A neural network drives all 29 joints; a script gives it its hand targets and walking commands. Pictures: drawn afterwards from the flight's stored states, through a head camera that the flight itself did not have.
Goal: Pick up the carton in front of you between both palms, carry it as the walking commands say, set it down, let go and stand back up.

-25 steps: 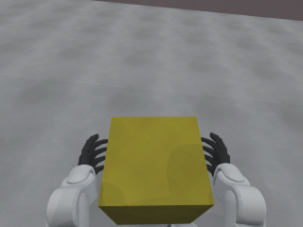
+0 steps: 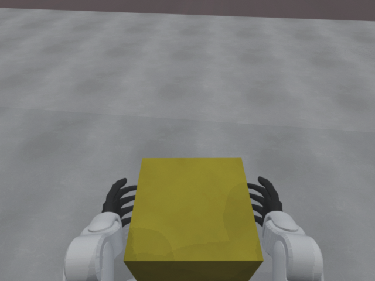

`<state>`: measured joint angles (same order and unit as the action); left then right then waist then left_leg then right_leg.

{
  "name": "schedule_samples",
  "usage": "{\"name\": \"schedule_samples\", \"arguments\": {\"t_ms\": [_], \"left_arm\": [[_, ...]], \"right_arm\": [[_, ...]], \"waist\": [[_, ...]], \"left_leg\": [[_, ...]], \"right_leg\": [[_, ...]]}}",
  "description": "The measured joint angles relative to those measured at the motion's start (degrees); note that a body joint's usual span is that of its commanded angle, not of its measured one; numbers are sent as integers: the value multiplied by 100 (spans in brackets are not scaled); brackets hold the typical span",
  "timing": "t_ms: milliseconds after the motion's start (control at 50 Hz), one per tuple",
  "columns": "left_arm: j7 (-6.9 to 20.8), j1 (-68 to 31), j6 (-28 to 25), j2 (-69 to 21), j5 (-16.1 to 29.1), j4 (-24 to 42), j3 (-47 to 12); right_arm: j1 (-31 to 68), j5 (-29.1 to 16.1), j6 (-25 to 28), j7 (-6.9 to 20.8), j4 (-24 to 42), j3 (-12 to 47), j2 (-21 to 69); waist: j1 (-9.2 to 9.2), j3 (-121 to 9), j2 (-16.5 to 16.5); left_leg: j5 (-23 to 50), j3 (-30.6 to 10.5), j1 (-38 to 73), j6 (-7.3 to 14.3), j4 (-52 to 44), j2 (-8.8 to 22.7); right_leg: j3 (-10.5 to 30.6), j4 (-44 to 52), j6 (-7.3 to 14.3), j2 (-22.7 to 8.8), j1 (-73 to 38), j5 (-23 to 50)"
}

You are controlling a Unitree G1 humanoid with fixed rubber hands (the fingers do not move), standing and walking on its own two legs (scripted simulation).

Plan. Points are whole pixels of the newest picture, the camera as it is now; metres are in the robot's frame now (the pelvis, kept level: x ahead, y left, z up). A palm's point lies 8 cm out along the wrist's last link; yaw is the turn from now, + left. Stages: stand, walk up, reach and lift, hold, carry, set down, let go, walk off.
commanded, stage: carry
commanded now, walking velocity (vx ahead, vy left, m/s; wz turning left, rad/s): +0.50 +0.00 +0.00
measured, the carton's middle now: (192, 229) +0.23 +0.00 -0.01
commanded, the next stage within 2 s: none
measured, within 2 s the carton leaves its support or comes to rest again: neither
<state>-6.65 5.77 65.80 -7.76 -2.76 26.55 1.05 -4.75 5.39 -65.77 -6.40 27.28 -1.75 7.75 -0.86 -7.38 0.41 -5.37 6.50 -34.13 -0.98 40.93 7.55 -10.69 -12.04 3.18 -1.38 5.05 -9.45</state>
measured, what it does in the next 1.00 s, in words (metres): walks ahead: left foot, then right foot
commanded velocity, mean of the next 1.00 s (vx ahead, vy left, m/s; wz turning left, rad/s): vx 0.00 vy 0.00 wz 0.00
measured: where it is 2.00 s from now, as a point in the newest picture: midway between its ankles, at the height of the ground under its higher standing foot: outside the picture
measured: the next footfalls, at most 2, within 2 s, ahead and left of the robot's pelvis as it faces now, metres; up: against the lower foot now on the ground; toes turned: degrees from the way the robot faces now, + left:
left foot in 0.20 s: +0.31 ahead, +0.14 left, +0.00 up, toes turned -3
right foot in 0.52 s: +0.30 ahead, -0.08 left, +0.00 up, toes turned +6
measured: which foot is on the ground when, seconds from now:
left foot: up 0.00-0.18, down 0.20-1.00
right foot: down 0.00-0.24, up 0.26-0.50, down 0.52-1.00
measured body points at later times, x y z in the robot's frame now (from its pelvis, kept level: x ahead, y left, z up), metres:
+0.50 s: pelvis +0.22 +0.06 -0.01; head +0.23 +0.08 +0.44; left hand +0.47 +0.20 +0.07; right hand +0.46 -0.10 +0.08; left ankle +0.27 +0.15 -0.76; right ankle +0.26 -0.07 -0.75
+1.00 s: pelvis +0.27 +0.02 -0.02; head +0.25 +0.02 +0.43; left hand +0.52 +0.17 +0.07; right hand +0.53 -0.13 +0.08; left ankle +0.27 +0.15 -0.76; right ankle +0.26 -0.07 -0.76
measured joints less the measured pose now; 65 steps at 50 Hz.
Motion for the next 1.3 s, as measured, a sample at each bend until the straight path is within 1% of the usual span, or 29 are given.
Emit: {"name": "schedule_samples", "arguments": {"t_ms": [60, 100, 140, 180, 200, 220, 240, 260, 280, 300, 340, 400, 440, 500, 520, 540, 620, 680, 740, 800, 920, 1000, 1120, 1220, 1260, 1300], "left_arm": [[-34, -3, 81, 5, 64, 243, -34], [-76, -83, 148, 8, 106, 390, -51], [-98, -192, 233, 12, 121, 459, -49], [-106, -286, 304, 19, 92, 494, -55], [-110, -327, 343, 25, 57, 515, -47], [-127, -397, 379, 37, 58, 477, 22], [-149, -490, 428, 44, 80, 420, 103], [-173, -585, 493, 48, 94, 393, 150], [-201, -651, 556, 51, 102, 426, 168], [-213, -673, 590, 50, 97, 495, 161], [-214, -654, 560, 47, 101, 610, 128], [-174, -638, 435, 42, 45, 645, 11], [-165, -594, 405, 40, 29, 712, -28], [-152, -508, 378, 34, 25, 807, -47], [-147, -494, 371, 33, 25, 817, -43], [-144, -485, 363, 32, 13, 789, -45], [-127, -519, 504, 37, -76, 486, -26], [-118, -623, 589, 43, -67, 125, 37], [-122, -689, 634, 45, -83, -54, 86], [-128, -758, 620, 45, -72, -61, 118], [-126, -696, 470, 42, -8, 189, 101], [-123, -642, 429, 41, -11, 276, 110], [-114, -594, 476, 41, -30, 110, 88], [-85, -536, 436, 38, -135, 67, 22], [-7, -580, 357, 41, -182, -124, 40], [74, -620, 250, 44, -310, -421, 56]], "right_arm": [[-28, -78, -91, -45, 289, -17, 3], [-13, -128, -116, -57, 454, -49, 2], [41, -167, -159, -78, 540, -86, -6], [150, -193, -228, -83, 558, -123, -20], [249, -220, -261, -83, 511, -142, -30], [330, -236, -232, -87, 369, -127, -33], [411, -258, -198, -100, 226, -123, -39], [473, -273, -195, -107, 153, -136, -42], [504, -310, -195, -113, 145, -160, -41], [498, -338, -179, -115, 191, -168, -38], [458, -368, -139, -120, 322, -170, -34], [375, -302, -89, -82, 512, -193, -30], [309, -287, -58, -64, 601, -180, -25], [261, -266, -70, -59, 699, -138, -22], [279, -254, -96, -58, 713, -129, -25], [314, -248, -127, -56, 682, -136, -30], [405, -164, -303, -24, 357, -165, -38], [524, -71, -473, -19, 77, -208, -45], [619, -64, -517, -20, -139, -243, -48], [675, -76, -477, -25, -161, -257, -48], [665, -134, -419, -59, 137, -230, -46], [667, -147, -375, -60, 158, -193, -47], [595, -107, -440, -53, 39, -201, -45], [481, -63, -313, 2, -41, -183, -42], [514, 11, -236, 30, -220, -178, -45], [586, 109, -151, 67, -530, -179, -48]], "waist": [[33, -63, -34], [24, -112, -48], [14, -165, -43], [-5, -182, -37], [-25, -159, -78], [19, -150, 12], [58, -82, 120], [76, 44, 172], [75, 193, 189], [72, 321, 195], [97, 514, 191], [144, 696, 147], [162, 708, 145], [125, 563, 238], [106, 490, 270], [91, 422, 225], [77, -14, 8], [72, -189, -51], [88, -188, -85], [103, -40, -82], [74, 125, -92], [57, 60, -35], [64, -1, 0], [98, 2, -35], [106, 22, -26], [120, 47, -28]], "left_leg": [[174, 19, 4, 8, -293, -4], [148, 45, 54, 32, -418, -43], [32, 143, 218, 80, -729, -119], [254, 268, 473, 125, -1145, -231], [635, 336, 680, 174, -1387, -240], [408, 403, 692, 313, -1274, -306], [140, 454, 641, 416, -1092, -378], [-37, 471, 658, 480, -1036, -416], [-114, 475, 732, 509, -1089, -423], [-97, 481, 832, 467, -1220, -419], [3, 486, 1057, 446, -1561, -433], [86, 437, 1341, 470, -1921, -469], [31, 396, 1489, 455, -1975, -493], [-230, 399, 1658, 396, -1785, -574], [-357, 407, 1687, 367, -1647, -602], [-479, 387, 1724, 336, -1529, -575], [-715, 316, 1890, 243, -1442, -488], [-828, 273, 1922, 174, -1380, -456], [-919, 245, 1886, 125, -1290, -413], [-959, 209, 1826, 93, -1211, -389], [-1016, 170, 1793, 43, -1128, -336], [-1044, 161, 1792, 15, -1094, -314], [-1051, 156, 1817, -3, -1060, -300], [-985, 154, 1841, 16, -1114, -308], [-937, 164, 1842, 22, -1153, -326], [-892, 161, 1823, 26, -1169, -323]], "right_leg": [[22, 116, -107, 29, -377, -248], [36, 69, -196, 26, -584, -488], [56, -83, -308, -9, -752, -795], [95, -470, -456, -78, -813, -1211], [134, -904, -529, -106, -741, -1490], [156, -1544, -580, -241, -492, -1634], [277, -2396, -583, -349, -101, -1654], [480, -3147, -586, -335, 287, -1768], [622, -3656, -578, -269, 624, -1838], [662, -3912, -567, -231, 911, -1817], [658, -3728, -573, -188, 1301, -1718], [586, -2921, -559, -158, 1596, -1526], [540, -2334, -491, -150, 1614, -1278], [457, -1467, -424, -250, 1361, -317], [456, -1344, -390, -290, 1267, 29], [439, -1394, -370, -278, 1210, 100], [370, -1455, -350, -198, 1001, -308], [331, -1521, -329, -175, 956, -463], [307, -1594, -299, -142, 980, -553], [275, -1686, -258, -130, 1032, -619], [240, -1743, -210, -86, 1044, -684], [233, -1788, -185, -69, 1051, -726], [230, -1829, -171, -60, 1027, -744], [225, -1759, -170, -60, 994, -665], [232, -1762, -174, -76, 1014, -637], [228, -1737, -174, -71, 1028, -592]]}}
